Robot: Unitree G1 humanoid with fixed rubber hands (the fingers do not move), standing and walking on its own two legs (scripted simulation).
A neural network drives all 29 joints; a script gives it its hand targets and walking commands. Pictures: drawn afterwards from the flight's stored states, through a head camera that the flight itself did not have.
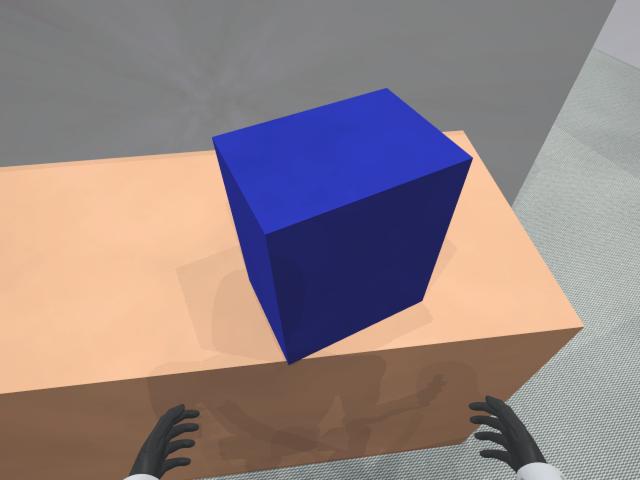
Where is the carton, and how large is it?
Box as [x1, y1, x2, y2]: [212, 88, 472, 364]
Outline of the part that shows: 387,88 212,137 249,280 288,364 422,300 472,157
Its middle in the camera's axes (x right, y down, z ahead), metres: +0.02 -0.01 +0.52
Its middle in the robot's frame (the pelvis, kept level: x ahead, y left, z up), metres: +0.40 -0.01 +0.08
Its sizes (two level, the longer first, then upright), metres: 0.230 0.162 0.279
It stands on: a pedestal, 0.70 m high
